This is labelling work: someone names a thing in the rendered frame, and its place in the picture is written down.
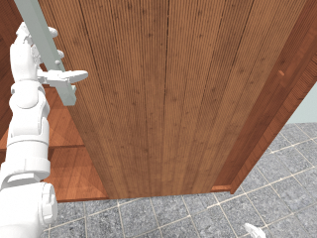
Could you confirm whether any robot left hand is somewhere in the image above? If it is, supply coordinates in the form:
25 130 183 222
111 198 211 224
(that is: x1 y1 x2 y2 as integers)
10 22 88 88

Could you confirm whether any handle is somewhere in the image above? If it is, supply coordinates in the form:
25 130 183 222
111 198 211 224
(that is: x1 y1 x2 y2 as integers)
14 0 76 106
280 18 317 88

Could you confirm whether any wardrobe door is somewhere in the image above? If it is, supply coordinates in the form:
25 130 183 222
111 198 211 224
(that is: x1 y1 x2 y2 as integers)
38 0 307 200
214 0 317 186

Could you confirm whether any left robot forearm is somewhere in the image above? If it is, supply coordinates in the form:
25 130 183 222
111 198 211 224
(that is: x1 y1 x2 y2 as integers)
0 80 51 192

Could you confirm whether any robot left upper arm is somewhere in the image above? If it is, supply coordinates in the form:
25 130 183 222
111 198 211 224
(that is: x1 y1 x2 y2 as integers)
0 181 58 238

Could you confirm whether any robot right hand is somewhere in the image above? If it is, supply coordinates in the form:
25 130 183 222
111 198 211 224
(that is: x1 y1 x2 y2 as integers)
244 223 266 238

